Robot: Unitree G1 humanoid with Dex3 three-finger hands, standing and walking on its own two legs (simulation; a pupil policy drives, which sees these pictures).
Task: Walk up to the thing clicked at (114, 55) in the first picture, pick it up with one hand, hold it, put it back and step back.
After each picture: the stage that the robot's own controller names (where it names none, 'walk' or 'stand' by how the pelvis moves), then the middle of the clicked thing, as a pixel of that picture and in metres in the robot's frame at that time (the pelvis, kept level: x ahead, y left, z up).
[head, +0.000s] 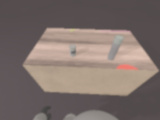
stand; (114, 49) +0.68 -0.18 +0.02
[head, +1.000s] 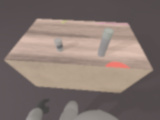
sink last; (104, 44) +0.62 -0.06 +0.05
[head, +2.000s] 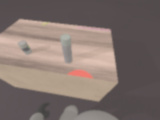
rise first; (67, 50) +0.50 +0.22 +0.05
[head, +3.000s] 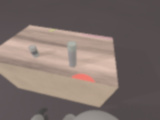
stand; (72, 55) +0.52 +0.19 +0.02
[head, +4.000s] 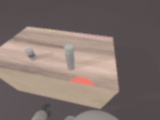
stand; (70, 58) +0.48 +0.20 +0.02
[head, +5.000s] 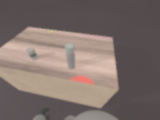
stand; (70, 57) +0.49 +0.20 +0.02
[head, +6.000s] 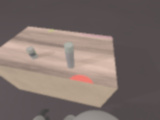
stand; (69, 56) +0.50 +0.21 +0.02
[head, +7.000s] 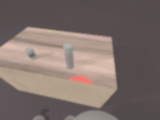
stand; (69, 57) +0.49 +0.21 +0.02
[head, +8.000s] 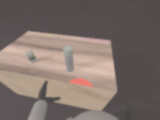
rise first; (69, 60) +0.48 +0.22 +0.02
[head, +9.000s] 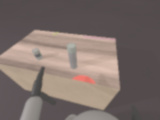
go down; (72, 57) +0.51 +0.21 +0.02
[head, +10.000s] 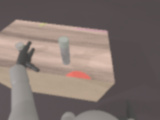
go down; (65, 52) +0.51 +0.20 +0.04
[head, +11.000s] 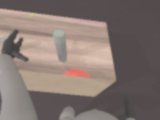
go down; (61, 48) +0.49 +0.20 +0.07
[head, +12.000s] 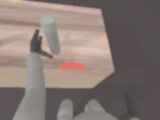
close in; (52, 38) +0.51 +0.22 +0.10
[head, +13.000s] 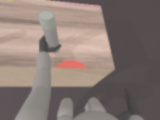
close; (51, 36) +0.52 +0.21 +0.11
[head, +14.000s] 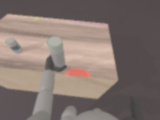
lift; (58, 57) +0.38 +0.20 +0.12
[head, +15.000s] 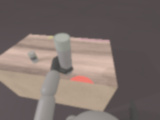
hold; (65, 57) +0.32 +0.16 +0.23
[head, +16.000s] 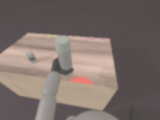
hold; (65, 59) +0.33 +0.16 +0.20
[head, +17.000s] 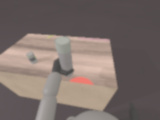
crouch; (65, 59) +0.33 +0.16 +0.20
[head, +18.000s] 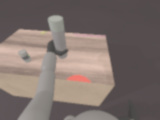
crouch; (59, 40) +0.44 +0.20 +0.23
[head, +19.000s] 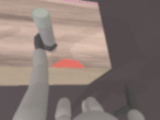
lower; (47, 34) +0.52 +0.21 +0.10
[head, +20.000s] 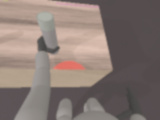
lower; (50, 37) +0.51 +0.20 +0.11
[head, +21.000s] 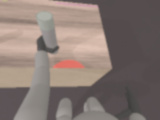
lower; (49, 37) +0.51 +0.20 +0.11
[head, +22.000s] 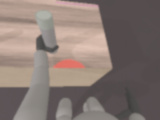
lower; (49, 36) +0.51 +0.21 +0.11
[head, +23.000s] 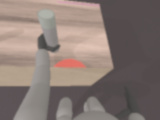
loosen; (51, 35) +0.52 +0.20 +0.12
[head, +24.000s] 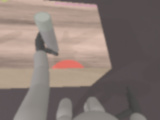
withdraw; (49, 37) +0.52 +0.20 +0.11
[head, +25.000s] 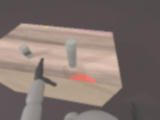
sink last; (71, 55) +0.48 +0.18 +0.07
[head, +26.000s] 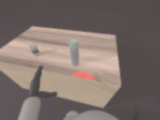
stand; (74, 53) +0.52 +0.19 +0.06
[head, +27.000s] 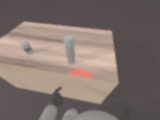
stand; (70, 51) +0.51 +0.20 +0.07
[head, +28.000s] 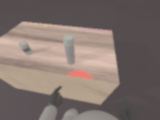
stand; (69, 51) +0.50 +0.20 +0.08
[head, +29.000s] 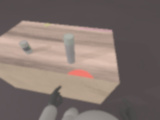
stand; (70, 50) +0.51 +0.20 +0.08
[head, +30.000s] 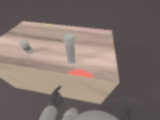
stand; (70, 50) +0.51 +0.20 +0.08
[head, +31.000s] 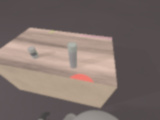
stand; (72, 56) +0.51 +0.19 +0.02
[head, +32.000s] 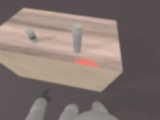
walk; (77, 40) +0.59 +0.14 +0.06
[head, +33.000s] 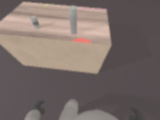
walk; (73, 21) +0.83 +0.26 +0.05
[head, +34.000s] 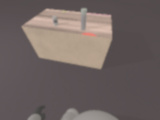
stand; (83, 20) +1.13 +0.21 +0.04
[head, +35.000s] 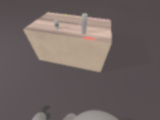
stand; (84, 24) +1.12 +0.19 +0.02
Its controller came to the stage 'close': yes
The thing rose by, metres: 0.20
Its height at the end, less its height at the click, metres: +0.00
